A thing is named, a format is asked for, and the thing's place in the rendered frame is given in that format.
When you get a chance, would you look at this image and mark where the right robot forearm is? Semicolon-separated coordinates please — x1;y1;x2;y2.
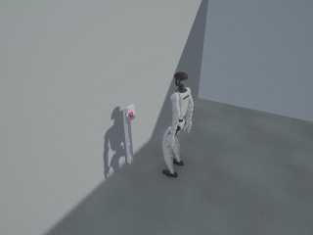
186;106;194;121

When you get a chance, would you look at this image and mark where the right robot thigh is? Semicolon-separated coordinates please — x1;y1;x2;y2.
173;122;186;146

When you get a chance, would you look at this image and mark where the left robot hand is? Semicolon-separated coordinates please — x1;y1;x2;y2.
165;135;175;149

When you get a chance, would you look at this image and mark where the panel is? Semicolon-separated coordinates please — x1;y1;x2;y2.
122;104;135;164

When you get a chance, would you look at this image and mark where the right robot upper arm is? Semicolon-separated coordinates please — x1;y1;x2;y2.
185;87;194;109

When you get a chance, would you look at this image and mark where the left robot upper arm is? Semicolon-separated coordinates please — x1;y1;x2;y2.
170;93;181;118

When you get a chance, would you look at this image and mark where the right robot hand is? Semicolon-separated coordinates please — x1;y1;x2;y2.
184;120;192;132

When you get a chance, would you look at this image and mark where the humanoid robot torso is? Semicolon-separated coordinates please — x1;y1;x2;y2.
171;90;189;131

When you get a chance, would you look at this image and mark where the left robot forearm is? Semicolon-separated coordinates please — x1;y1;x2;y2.
169;114;179;136

